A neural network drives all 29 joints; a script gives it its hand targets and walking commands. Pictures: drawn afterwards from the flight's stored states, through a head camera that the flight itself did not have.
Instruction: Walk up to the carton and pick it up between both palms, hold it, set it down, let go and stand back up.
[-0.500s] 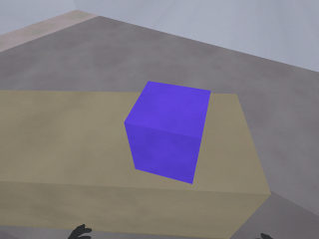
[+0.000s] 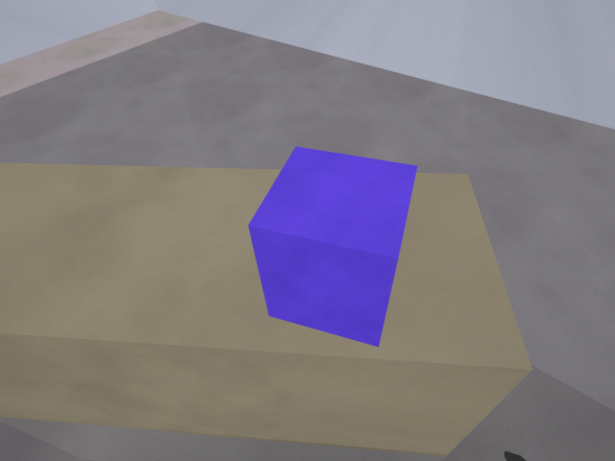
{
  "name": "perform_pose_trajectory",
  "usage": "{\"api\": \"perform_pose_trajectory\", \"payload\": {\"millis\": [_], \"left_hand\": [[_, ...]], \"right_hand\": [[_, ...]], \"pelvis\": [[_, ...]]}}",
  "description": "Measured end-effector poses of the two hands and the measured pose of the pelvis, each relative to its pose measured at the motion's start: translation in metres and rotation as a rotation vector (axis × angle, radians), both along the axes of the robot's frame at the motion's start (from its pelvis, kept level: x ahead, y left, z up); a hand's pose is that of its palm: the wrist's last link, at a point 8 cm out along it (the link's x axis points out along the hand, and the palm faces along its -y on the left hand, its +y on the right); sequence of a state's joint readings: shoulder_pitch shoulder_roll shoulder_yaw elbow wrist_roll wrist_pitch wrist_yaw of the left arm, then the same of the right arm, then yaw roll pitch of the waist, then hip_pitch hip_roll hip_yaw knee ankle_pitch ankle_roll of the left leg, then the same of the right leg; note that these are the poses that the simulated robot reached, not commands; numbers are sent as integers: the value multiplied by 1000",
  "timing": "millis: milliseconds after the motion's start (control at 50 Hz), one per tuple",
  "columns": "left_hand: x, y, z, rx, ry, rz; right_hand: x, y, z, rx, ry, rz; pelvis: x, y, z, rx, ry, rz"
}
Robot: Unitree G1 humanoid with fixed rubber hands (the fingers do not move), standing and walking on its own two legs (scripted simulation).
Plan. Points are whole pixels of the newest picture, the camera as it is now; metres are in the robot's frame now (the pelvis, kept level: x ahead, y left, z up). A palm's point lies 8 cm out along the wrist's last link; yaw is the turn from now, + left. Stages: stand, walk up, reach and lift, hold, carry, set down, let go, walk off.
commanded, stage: stand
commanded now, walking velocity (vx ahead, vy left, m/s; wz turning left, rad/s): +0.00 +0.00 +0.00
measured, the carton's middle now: (337, 246) +0.46 -0.01 -0.02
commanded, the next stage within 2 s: none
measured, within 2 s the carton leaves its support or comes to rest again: neither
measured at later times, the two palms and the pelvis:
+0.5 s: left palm out of the picture +0.10 +0.25 -0.09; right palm out of the picture +0.10 -0.27 -0.10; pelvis +0.01 -0.01 +0.00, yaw +0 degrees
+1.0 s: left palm out of the picture +0.09 +0.25 -0.09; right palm out of the picture +0.10 -0.27 -0.10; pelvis +0.01 -0.02 +0.00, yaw +0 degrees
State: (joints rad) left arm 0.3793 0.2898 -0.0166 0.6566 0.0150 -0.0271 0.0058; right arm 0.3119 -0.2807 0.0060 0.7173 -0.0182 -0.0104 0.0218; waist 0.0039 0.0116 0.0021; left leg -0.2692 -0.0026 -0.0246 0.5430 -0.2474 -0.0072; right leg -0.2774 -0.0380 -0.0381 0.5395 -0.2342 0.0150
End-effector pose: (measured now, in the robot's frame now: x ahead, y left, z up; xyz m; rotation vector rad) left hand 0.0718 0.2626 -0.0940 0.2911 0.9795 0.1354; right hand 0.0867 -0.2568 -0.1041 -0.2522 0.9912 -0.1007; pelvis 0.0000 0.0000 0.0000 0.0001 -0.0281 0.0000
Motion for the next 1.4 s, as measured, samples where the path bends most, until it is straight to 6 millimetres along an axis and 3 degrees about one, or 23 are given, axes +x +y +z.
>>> {"api": "perform_pose_trajectory", "payload": {"millis": [220,480,760,1080,1400], "left_hand": [[16,-6,2,5,-10,-8],[30,-11,3,3,-23,-13],[30,-15,6,-3,-43,0],[22,-16,1,-11,-21,11],[25,-10,-1,-5,5,12]], "right_hand": [[14,-6,-1,0,-3,6],[17,-13,-1,-7,2,-2],[21,-15,3,-7,-27,0],[8,-18,1,-15,2,-14],[7,-15,-1,-15,23,-21]], "pelvis": [[9,-6,-1,0,-2,1],[13,-11,0,-1,-5,0],[11,-14,0,-1,-12,6],[9,-16,0,0,-9,3],[14,-12,0,-1,-1,-2]]}}
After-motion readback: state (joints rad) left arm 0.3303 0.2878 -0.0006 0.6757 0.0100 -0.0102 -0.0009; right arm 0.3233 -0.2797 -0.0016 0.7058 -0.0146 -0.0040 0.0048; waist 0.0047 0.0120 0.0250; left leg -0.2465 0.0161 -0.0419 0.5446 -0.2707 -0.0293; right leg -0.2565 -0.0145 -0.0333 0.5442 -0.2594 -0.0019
